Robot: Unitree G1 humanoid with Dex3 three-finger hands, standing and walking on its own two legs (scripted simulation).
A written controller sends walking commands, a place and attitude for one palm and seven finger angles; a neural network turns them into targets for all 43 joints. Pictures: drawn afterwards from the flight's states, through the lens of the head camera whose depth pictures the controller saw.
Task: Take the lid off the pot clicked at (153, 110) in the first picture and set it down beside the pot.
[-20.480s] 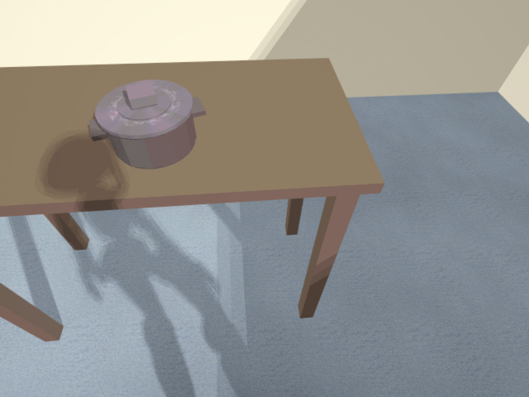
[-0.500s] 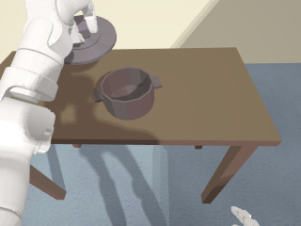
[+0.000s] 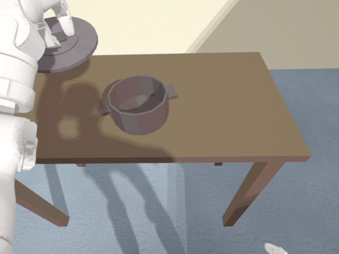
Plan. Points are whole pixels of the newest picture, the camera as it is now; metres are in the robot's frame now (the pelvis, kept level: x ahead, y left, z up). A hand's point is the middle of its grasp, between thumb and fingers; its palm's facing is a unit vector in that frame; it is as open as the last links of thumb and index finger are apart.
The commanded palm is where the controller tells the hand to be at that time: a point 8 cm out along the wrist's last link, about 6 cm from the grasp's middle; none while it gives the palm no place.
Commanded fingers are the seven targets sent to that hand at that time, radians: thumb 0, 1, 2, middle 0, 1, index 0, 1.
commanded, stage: move the lid sideways beside the pot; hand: left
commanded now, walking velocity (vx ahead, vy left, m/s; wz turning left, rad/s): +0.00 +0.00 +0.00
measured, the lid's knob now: (50, 31) +0.50 +0.23 +0.28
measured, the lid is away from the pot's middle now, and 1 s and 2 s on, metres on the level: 0.16 0.25 0.23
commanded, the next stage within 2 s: lower the lid onto the table in 0.84 s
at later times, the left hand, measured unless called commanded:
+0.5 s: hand (18, 37) +0.46 +0.27 +0.29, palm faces -0.18 -0.04 -0.98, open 6.8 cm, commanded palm +0.45 +0.28 +0.36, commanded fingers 0.00 0.59 1.06 -0.76 -1.02 -0.90 -1.08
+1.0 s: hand (5, 43) +0.47 +0.31 +0.27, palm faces -0.23 -0.07 -0.97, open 6.7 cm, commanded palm +0.47 +0.30 +0.35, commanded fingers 0.00 0.59 1.06 -0.76 -1.02 -0.90 -1.08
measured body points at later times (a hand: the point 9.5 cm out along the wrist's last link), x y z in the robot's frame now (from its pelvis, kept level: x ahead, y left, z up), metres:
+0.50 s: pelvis +0.00 +0.00 +0.00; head +0.04 -0.02 +0.45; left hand +0.47 +0.27 +0.34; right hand +0.09 -0.27 -0.13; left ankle +0.00 +0.09 -0.74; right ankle -0.02 -0.14 -0.74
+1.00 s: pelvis +0.01 +0.00 +0.00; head +0.06 -0.01 +0.45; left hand +0.48 +0.31 +0.33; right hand +0.07 -0.27 -0.13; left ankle +0.00 +0.09 -0.74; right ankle -0.02 -0.14 -0.74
